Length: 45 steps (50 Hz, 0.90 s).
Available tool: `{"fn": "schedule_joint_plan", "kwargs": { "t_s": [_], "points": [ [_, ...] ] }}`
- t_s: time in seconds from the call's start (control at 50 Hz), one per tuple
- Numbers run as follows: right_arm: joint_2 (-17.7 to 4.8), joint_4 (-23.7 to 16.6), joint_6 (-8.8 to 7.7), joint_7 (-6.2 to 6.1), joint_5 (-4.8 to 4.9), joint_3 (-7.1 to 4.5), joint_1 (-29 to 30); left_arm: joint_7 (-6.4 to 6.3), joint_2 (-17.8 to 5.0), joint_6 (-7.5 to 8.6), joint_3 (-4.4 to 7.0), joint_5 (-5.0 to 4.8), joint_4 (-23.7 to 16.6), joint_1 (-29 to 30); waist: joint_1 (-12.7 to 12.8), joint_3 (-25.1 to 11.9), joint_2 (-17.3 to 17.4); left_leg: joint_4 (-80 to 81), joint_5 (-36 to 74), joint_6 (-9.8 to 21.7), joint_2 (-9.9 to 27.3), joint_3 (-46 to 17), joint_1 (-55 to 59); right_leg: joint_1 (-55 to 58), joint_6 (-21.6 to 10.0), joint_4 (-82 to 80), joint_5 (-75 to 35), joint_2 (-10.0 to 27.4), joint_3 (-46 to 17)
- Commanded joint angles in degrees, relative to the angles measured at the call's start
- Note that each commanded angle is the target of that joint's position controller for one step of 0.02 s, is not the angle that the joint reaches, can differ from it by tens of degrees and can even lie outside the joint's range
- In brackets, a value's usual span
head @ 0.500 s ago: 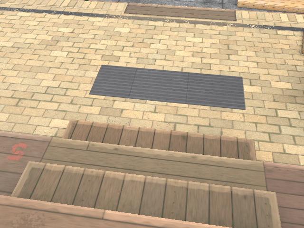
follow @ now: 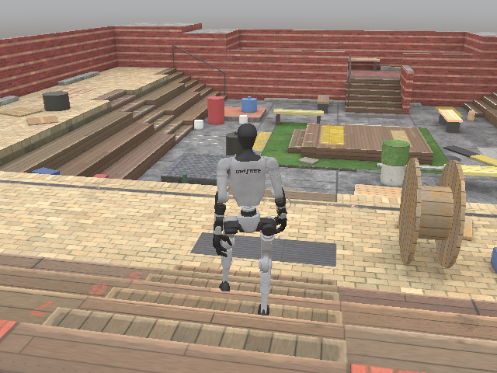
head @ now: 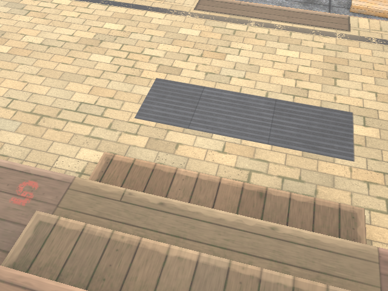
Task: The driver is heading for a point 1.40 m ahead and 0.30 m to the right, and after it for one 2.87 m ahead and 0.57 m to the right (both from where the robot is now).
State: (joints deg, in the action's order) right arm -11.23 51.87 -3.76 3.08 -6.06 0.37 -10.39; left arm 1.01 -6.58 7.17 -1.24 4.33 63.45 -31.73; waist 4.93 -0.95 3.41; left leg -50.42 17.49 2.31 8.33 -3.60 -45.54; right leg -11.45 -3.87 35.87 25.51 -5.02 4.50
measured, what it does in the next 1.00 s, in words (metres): goes down, turning right: left foot 0.15 m lower, then right foot 0.15 m lower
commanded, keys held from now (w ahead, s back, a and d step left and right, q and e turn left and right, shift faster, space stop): w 0.16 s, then w+e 0.84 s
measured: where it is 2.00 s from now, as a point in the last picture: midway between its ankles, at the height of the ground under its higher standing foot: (253, 235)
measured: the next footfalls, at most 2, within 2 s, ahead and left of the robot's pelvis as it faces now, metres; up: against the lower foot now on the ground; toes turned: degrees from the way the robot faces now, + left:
left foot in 0.22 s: +0.31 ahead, +0.18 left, -0.15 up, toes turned +6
right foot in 0.90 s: +0.61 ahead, -0.14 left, -0.29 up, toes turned -27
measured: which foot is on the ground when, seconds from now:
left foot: up 0.00-0.20, down 0.22-0.92, up 0.94-1.00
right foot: down 0.00-0.24, up 0.26-0.88, down 0.90-1.00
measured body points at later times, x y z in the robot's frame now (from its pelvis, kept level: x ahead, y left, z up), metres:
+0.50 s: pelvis +0.29 +0.10 -0.13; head +0.30 +0.10 +0.32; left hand +0.39 +0.32 -0.28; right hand +0.19 -0.11 -0.28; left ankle +0.27 +0.17 -0.86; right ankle +0.41 -0.07 -0.78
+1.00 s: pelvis +0.58 -0.04 -0.27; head +0.59 -0.05 +0.18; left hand +0.76 +0.15 -0.42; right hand +0.38 -0.18 -0.42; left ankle +0.43 +0.17 -0.77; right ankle +0.57 -0.13 -1.01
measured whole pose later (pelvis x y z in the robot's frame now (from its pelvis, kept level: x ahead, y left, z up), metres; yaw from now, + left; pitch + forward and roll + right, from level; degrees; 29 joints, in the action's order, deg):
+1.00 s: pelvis +0.58 -0.04 -0.27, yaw -24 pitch +1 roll -1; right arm -10.1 63.8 -5.0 3.6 -4.2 0.0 -30.4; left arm 2.9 -11.9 5.8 3.4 4.2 58.8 -10.8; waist -2.8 1.0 1.0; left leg -96.0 -44.1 -3.1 6.3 1.4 -16.5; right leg -17.1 -3.9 28.7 12.3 -2.5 3.9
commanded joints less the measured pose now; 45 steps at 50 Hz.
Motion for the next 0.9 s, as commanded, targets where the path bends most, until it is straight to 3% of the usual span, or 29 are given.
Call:
{"fn": "schedule_joint_plan", "kwargs": {
  "t_s": [0.02, 0.04, 0.06, 0.12, 0.14, 0.16, 0.18, 0.2, 0.22, 0.24, 0.26, 0.28, 0.3, 0.32, 0.34, 0.38, 0.4, 0.42, 0.46, 0.5, 0.52, 0.54, 0.58, 0.64, 0.74, 0.78, 0.8, 0.86, 0.9],
  "points": [
    [0.25, -2.40, -0.75, 0.44, -1.17, 1.43, 4.37, -1.27, -2.32, 0.90, -1.04, 0.23, -0.30, -8.61, 2.49, 6.18, -2.95, 17.90, 18.65, -0.36, 1.04, 0.06, -4.70, -0.69, -12.01, -1.75, -10.10, 14.59, -15.39],
    [0.22, -3.09, -0.50, 0.61, -0.60, 1.63, 6.16, -0.44, -3.13, 0.12, -1.29, 1.03, 0.32, -8.34, 1.27, 7.88, -4.25, 16.46, 18.54, 0.52, 0.07, 2.24, 5.58, -11.37, -11.71, -3.20, -6.43, 14.15, -14.68],
    [-2.24, -3.91, -0.20, 0.75, -0.44, 0.90, 6.27, 0.34, -3.81, -0.32, -1.43, 1.40, -1.18, -5.83, 0.46, 7.85, -6.07, 14.10, 13.28, 0.52, -1.57, 4.36, 13.15, -18.42, -11.18, -4.11, -2.33, 13.10, -14.03],
    [-4.47, -6.29, 0.96, 0.89, 0.10, 1.14, 12.13, -0.02, -6.21, -0.15, -0.81, -0.01, -1.39, -6.06, 1.77, 11.74, -4.53, 22.64, 4.02, -0.07, -0.23, 2.04, 11.35, -9.90, -9.89, 0.93, -1.97, 16.58, -17.92],
    [-5.72, -6.75, 0.67, -0.20, 9.43, -1.08, 16.57, -1.95, -13.52, -2.04, 2.49, -4.75, -3.44, -2.88, 4.71, 11.58, -7.26, 24.88, 3.62, -1.62, -3.42, 5.18, 13.92, -5.35, -6.80, 2.82, -8.55, 13.49, -14.63],
    [-3.31, -5.76, 0.53, 0.76, 0.07, 2.33, 14.96, -1.56, -7.51, -1.89, -0.05, -0.28, -0.09, -8.64, 4.75, 10.97, -3.38, 34.56, 1.49, -0.35, 1.35, 0.01, 12.51, 0.36, -7.43, 6.25, -5.35, 17.04, -19.91],
    [-5.90, -4.50, -0.44, -0.67, 9.16, -1.59, 12.22, -3.19, -12.66, -4.07, 2.77, -2.58, -1.43, -6.13, 3.71, 12.43, -6.46, 33.10, -1.24, -1.35, -2.02, 4.34, 19.68, 0.53, -6.69, 11.86, -16.37, 13.22, -14.49],
    [-7.01, -0.96, -0.97, 0.07, 0.87, -0.05, 1.35, -0.15, -7.13, -3.48, 0.54, 1.94, 1.31, -9.96, -1.20, 4.92, -0.90, 35.83, 6.12, 1.18, -1.75, 5.59, 34.15, -2.06, -5.55, 19.28, -16.24, 13.53, -16.14],
    [-11.97, 2.84, -1.93, 0.37, 1.31, -3.68, -12.26, 3.13, -9.11, -3.51, 1.43, 2.71, 1.49, -10.23, -7.68, -0.56, 0.22, 28.72, 4.18, 3.52, -2.68, 8.98, 54.95, -11.98, -2.84, 30.79, -21.54, 10.09, -11.34],
    [-14.31, 6.47, -1.05, 1.48, 0.75, -4.77, -27.12, 5.93, -0.24, -3.23, -0.14, 2.86, 6.44, -22.53, -9.04, -17.12, 8.71, 4.65, 32.84, 15.53, 7.28, 1.78, 87.01, -30.53, 1.89, 54.76, 7.26, 5.03, -8.53],
    [-15.48, 6.84, -0.18, 2.87, -0.27, -5.08, -34.08, 7.10, -2.20, -2.54, 0.13, -0.75, 2.80, -19.23, -13.02, -26.29, 10.59, 8.19, 28.01, 20.15, 16.56, -9.40, 91.30, -36.72, 1.86, 76.26, 23.53, 3.22, -7.65],
    [-16.05, 8.11, 0.64, 2.63, -0.18, -5.26, -32.74, 7.08, -6.26, -1.95, 1.39, -2.58, -3.65, -5.05, -15.56, -15.44, 8.17, 19.82, -1.19, 18.93, 17.99, -18.84, 80.50, -50.34, 1.46, 82.38, 19.44, 3.24, -7.47],
    [-14.97, 7.52, 0.37, 2.05, 1.43, -5.21, -25.29, 4.84, -7.13, -1.24, 1.80, -3.26, -6.32, 4.04, -13.81, -0.55, 3.79, 27.27, -31.06, 15.58, 16.41, -17.53, 62.85, -57.38, -0.07, 80.38, 7.96, 5.86, -6.81],
    [-7.93, 4.04, 0.03, 1.63, 0.06, -2.72, -15.53, 2.98, -6.12, -0.73, 1.12, -2.15, -6.10, 2.76, -9.59, 1.89, -4.37, 30.10, -32.80, 13.15, 15.49, -12.35, 47.66, -47.48, -1.74, 68.98, -5.58, 9.45, -12.79],
    [-5.44, 4.16, -0.41, 1.67, -1.00, -1.60, -14.26, 1.85, -5.18, -0.81, 1.24, -1.71, -6.27, 2.40, -6.16, 3.78, -3.94, 31.69, -27.32, 13.42, 17.51, -12.23, 35.96, -40.40, -2.39, 65.20, -10.32, 12.12, -13.11],
    [1.92, 3.12, -3.39, -0.90, 0.19, 0.62, -8.71, 1.06, -0.08, -1.20, 0.28, 0.55, -8.10, 4.25, -1.14, 8.74, -3.01, 37.06, -24.27, 10.41, 12.47, -4.79, 23.70, -32.93, -4.51, 44.78, -20.38, 16.03, -13.94],
    [2.79, 2.92, -4.79, -2.30, 1.66, 0.86, -8.83, 1.75, -1.43, -1.23, 0.86, 0.67, -7.37, 4.86, -2.16, 7.41, -3.45, 39.53, -21.57, 10.81, 10.32, -0.06, 23.28, -29.25, -4.05, 32.13, -26.72, 15.41, -13.41],
    [0.63, 4.29, -5.16, -2.63, 1.71, 0.66, -12.78, 2.44, -3.02, -1.60, 1.67, 0.44, -7.30, 5.76, -3.28, 7.12, -1.54, 39.75, -19.15, 12.29, 10.18, 2.09, 25.34, -28.84, -3.18, 28.35, -27.69, 14.27, -12.11],
    [-2.19, 5.97, -4.92, -2.50, -0.57, -0.16, -16.39, 3.12, -3.35, -1.86, 1.85, 0.29, -8.09, 8.19, -3.74, 4.45, -0.26, 35.95, -7.89, 13.88, 10.02, 4.50, 31.81, -31.14, -1.86, 25.17, -28.23, 14.14, -12.23],
    [-1.48, 7.55, -4.32, -2.62, -2.03, -0.16, -19.04, 3.93, -2.89, -1.87, 1.66, 0.45, -8.73, 8.29, -3.71, 4.08, -3.53, 31.57, -4.72, 13.26, 10.31, 6.52, 34.31, -33.31, -1.17, 25.22, -32.61, 14.26, -12.67],
    [2.28, 9.34, -4.65, -3.62, -1.48, 0.94, -21.64, 3.73, -2.78, -1.87, 1.07, 0.76, -10.87, 13.43, -5.85, 6.21, -5.26, 30.08, -9.91, 11.69, 10.62, 5.63, 42.17, -42.08, -0.95, 14.44, -42.42, 16.02, -17.49],
    [2.35, 11.09, -4.80, -3.92, -0.95, 1.21, -26.04, 3.39, -3.13, -2.23, 1.22, 0.20, -11.58, 16.33, -7.24, 7.02, -2.97, 29.80, -9.50, 11.69, 11.32, 4.83, 45.67, -44.64, -0.36, 11.53, -45.31, 15.46, -16.46],
    [2.89, 12.39, -4.83, -3.95, -1.38, 2.12, -28.46, 3.89, -3.52, -2.67, 0.78, -0.86, -11.31, 18.41, -7.44, 7.25, -3.84, 27.26, -14.48, 9.90, 8.21, 10.53, 40.17, -36.98, -0.22, 4.05, -57.72, 14.46, -12.58],
    [1.90, 12.73, -4.54, -2.44, -1.80, 2.92, -27.22, 5.11, -6.86, -3.50, 1.67, -0.08, -14.64, 24.95, -6.93, 10.34, -2.64, 28.91, -19.28, 8.80, 8.07, 12.01, 31.54, -26.79, -1.89, 7.04, -51.55, 13.76, -9.23],
    [1.38, 15.43, -3.13, -6.41, 0.65, 2.16, -35.28, 4.46, -4.91, -4.28, 0.58, 0.81, -16.87, 34.23, -12.82, 14.00, -1.97, 21.17, -21.81, 6.68, 9.06, 11.09, 47.37, -32.28, 0.09, -10.56, -45.44, 14.23, -5.81],
    [1.19, 16.29, -1.93, -6.81, 0.45, 1.32, -36.54, 4.46, -4.45, -4.46, 0.43, 1.28, -16.61, 36.59, -13.89, 14.20, -1.65, 20.61, -20.57, 5.85, 9.57, 11.21, 46.08, -27.51, 0.43, -13.10, -42.56, 13.46, -3.71],
    [-0.95, 16.20, -1.31, -6.51, 0.64, 0.32, -35.55, 4.39, -4.49, -4.29, 0.51, 1.53, -16.72, 38.05, -14.24, 13.74, -1.82, 19.84, -19.47, 5.75, 9.35, 12.13, 45.39, -24.17, 0.20, -13.02, -37.96, 12.15, -2.07],
    [-3.84, 16.35, -0.34, -5.67, 0.22, -1.16, -33.64, 3.31, -8.26, -2.93, 2.40, 1.39, -11.62, 31.10, -11.20, 8.72, -4.53, 6.51, -6.59, 3.68, 8.25, 15.77, 47.49, -12.63, -0.78, -16.85, -35.41, 9.34, 1.32],
    [-5.74, 16.56, 0.18, -1.84, -3.14, -1.19, -30.59, 2.65, -16.14, -1.71, 6.70, 0.32, -4.45, 7.70, 0.45, -0.61, -7.35, -17.31, -15.74, -0.75, 3.78, 17.86, 24.92, 26.48, -5.18, -12.78, -52.11, 7.77, 2.78]
  ]
}}
Velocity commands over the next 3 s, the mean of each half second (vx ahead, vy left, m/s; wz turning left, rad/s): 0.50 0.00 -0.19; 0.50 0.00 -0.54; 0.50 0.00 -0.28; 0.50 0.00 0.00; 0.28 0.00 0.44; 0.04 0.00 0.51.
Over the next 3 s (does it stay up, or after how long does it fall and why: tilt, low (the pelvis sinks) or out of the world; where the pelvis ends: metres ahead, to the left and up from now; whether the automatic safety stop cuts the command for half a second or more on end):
stays up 1.52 -0.40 -0.73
